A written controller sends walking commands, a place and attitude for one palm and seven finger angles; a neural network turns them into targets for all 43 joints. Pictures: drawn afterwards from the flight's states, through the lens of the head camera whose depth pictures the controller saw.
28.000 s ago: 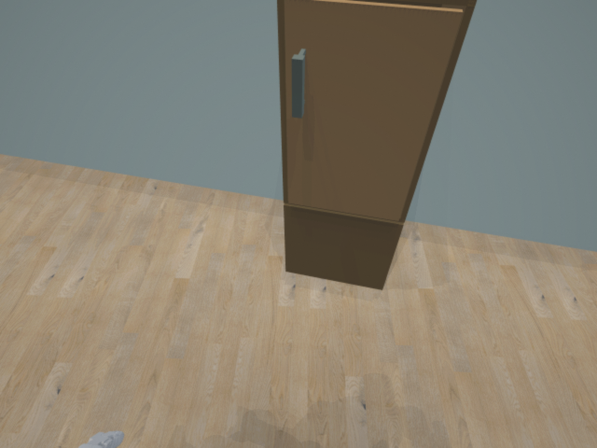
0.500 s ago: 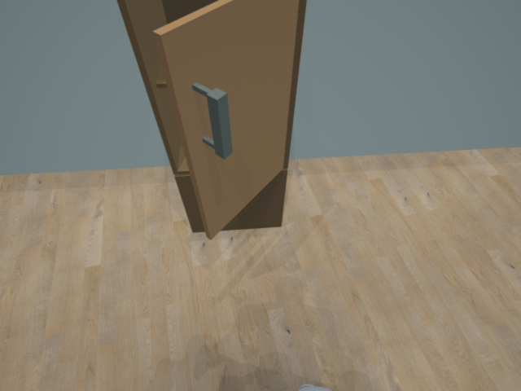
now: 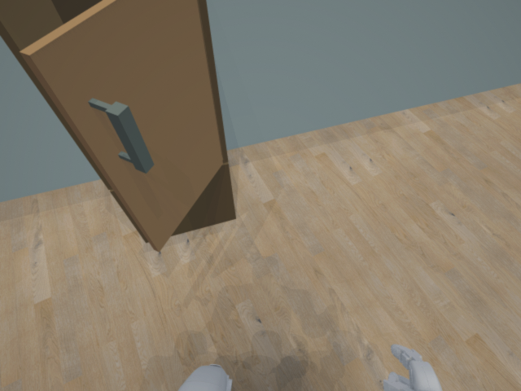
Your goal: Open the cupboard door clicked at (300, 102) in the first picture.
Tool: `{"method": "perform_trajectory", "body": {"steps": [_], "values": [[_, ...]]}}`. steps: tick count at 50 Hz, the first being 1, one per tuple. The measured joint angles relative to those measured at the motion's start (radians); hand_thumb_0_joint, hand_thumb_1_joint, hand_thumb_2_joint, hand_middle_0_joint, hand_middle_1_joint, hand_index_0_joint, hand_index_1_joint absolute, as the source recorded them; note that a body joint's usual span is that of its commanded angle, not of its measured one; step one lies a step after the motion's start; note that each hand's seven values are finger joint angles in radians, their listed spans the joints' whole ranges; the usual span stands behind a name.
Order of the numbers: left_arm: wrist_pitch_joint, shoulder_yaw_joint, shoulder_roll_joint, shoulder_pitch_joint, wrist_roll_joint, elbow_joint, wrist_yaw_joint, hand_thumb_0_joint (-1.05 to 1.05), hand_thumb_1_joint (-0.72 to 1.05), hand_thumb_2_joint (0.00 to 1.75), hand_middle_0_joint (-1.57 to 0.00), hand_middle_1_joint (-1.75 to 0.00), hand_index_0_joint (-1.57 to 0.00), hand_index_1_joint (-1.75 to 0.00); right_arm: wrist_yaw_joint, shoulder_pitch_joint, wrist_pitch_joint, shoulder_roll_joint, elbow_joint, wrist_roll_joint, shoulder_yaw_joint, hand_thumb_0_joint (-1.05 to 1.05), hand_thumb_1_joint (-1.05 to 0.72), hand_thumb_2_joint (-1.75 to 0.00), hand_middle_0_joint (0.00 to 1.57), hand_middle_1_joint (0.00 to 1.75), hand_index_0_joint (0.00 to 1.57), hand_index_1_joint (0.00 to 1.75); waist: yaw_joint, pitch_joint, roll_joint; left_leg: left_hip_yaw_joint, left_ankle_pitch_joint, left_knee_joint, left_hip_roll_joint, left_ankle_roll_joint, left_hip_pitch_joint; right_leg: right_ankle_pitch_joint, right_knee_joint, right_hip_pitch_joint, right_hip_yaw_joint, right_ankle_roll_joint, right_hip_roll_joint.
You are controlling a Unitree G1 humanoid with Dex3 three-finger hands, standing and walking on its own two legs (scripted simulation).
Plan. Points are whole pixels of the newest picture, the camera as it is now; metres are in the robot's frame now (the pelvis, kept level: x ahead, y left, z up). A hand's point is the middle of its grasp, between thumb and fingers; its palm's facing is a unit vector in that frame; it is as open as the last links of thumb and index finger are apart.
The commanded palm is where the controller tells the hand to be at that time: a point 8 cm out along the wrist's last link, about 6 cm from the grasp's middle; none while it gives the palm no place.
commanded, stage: walk to a spot facing it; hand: left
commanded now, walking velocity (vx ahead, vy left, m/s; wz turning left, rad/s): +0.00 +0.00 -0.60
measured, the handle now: (122, 136) +0.47 +0.30 +0.07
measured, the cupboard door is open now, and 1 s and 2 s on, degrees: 47 47 47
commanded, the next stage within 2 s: none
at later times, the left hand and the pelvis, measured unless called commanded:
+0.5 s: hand (177, 355) +0.18 +0.18 -0.17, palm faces -0.31 -0.91 -0.29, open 7.4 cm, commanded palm none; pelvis +0.01 -0.01 -0.02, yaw -19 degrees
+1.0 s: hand (231, 312) +0.26 +0.09 -0.16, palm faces -0.57 -0.80 -0.19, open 7.4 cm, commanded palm none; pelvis +0.06 -0.03 +0.00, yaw -37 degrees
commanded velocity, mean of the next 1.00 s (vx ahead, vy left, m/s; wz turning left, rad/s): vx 0.07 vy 0.00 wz -0.60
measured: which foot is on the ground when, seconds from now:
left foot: up 0.00-0.10, down 0.12-0.46, up 0.48-0.78, down 0.80-1.00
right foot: down 0.00-0.12, up 0.14-0.44, down 0.46-0.78, up 0.80-1.00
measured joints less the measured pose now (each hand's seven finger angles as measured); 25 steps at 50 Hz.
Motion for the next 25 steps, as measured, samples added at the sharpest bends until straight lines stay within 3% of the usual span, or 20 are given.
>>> {"method": "perform_trajectory", "body": {"steps": [4,6,9,12,14,19,22,23,25], "values": [[0.009,0.006,0.020,-0.005,0.000,-0.010,0.000,0.01,0.90,0.90,-0.20,-0.30,-0.20,-0.30,0.000,-0.001,-0.010,0.016,-0.017,0.006,0.009,0.00,-0.91,-0.90,0.20,0.30,0.20,0.30,0.002,-0.010,-0.021,-0.006,0.048,-0.181,-0.020,0.010,0.068,-0.013,0.030,-0.016,0.041,0.019,0.015],[0.016,0.007,0.024,0.003,-0.008,-0.019,-0.001,0.01,0.90,0.90,-0.20,-0.30,-0.20,-0.30,-0.001,0.023,-0.026,0.008,-0.033,0.003,0.017,0.00,-0.91,-0.90,0.20,0.30,0.20,0.30,-0.009,-0.034,0.001,-0.022,0.122,-0.356,0.004,0.033,0.140,-0.044,0.083,-0.048,0.043,0.032,0.047],[0.027,0.014,0.056,-0.037,-0.010,-0.024,-0.013,0.01,0.91,0.90,-0.20,-0.30,-0.20,-0.30,-0.010,0.054,-0.033,0.021,-0.032,-0.018,0.026,0.00,-0.91,-0.90,0.20,0.30,0.20,0.30,-0.012,-0.011,-0.026,0.000,0.139,-0.341,0.005,0.048,0.147,-0.261,0.366,-0.155,-0.040,0.076,0.011],[0.025,0.026,0.079,-0.063,-0.002,-0.043,-0.027,0.01,0.91,0.90,-0.20,-0.30,-0.20,-0.30,-0.012,0.105,-0.031,0.029,-0.028,-0.031,0.038,0.00,-0.91,-0.90,0.20,0.30,0.20,0.30,-0.008,0.002,-0.029,0.030,0.151,-0.372,0.034,0.039,0.178,-0.274,0.594,-0.240,-0.117,0.108,-0.031],[0.029,0.027,0.084,-0.073,-0.005,-0.057,-0.034,0.01,0.91,0.90,-0.20,-0.30,-0.20,-0.30,-0.012,0.135,-0.028,0.027,-0.024,-0.033,0.038,0.00,-0.91,-0.90,0.20,0.30,0.21,0.30,-0.011,0.005,-0.017,0.050,0.156,-0.391,0.056,0.034,0.195,-0.258,0.638,-0.261,-0.147,0.120,-0.062],[0.034,0.015,0.079,-0.085,-0.007,-0.072,-0.050,0.01,0.91,0.90,-0.19,-0.30,-0.20,-0.30,-0.004,0.190,-0.021,0.002,-0.007,-0.036,0.028,0.00,-0.91,-0.90,0.20,0.30,0.21,0.30,-0.032,0.005,0.025,0.115,0.126,-0.376,0.109,0.013,0.215,-0.231,0.424,-0.188,-0.203,0.115,-0.116],[0.023,0.004,0.077,-0.086,-0.008,-0.076,-0.055,0.01,0.91,0.90,-0.19,-0.30,-0.20,-0.30,0.004,0.221,-0.016,-0.020,-0.002,-0.031,0.018,0.00,-0.90,-0.90,0.20,0.30,0.21,0.30,-0.050,-0.002,0.043,0.152,0.072,-0.297,0.139,-0.011,0.200,-0.117,0.202,-0.084,-0.228,0.090,-0.118],[0.011,0.001,0.081,-0.083,-0.006,-0.079,-0.053,0.01,0.91,0.90,-0.19,-0.30,-0.20,-0.30,0.007,0.231,-0.012,-0.026,-0.001,-0.025,0.014,0.00,-0.90,-0.90,0.20,0.30,0.21,0.30,-0.054,-0.010,0.036,0.163,0.046,-0.233,0.140,-0.012,0.172,-0.073,0.146,-0.061,-0.212,0.066,-0.120],[-0.003,-0.007,0.063,-0.097,-0.007,-0.071,-0.037,0.01,0.91,0.90,-0.20,-0.30,-0.20,-0.30,0.005,0.214,0.008,-0.049,0.016,-0.015,0.004,0.00,-0.91,-0.90,0.20,0.30,0.21,0.30,-0.060,0.010,0.057,0.101,-0.084,-0.026,0.125,-0.005,0.094,-0.102,0.188,-0.078,-0.194,0.046,-0.101]]}}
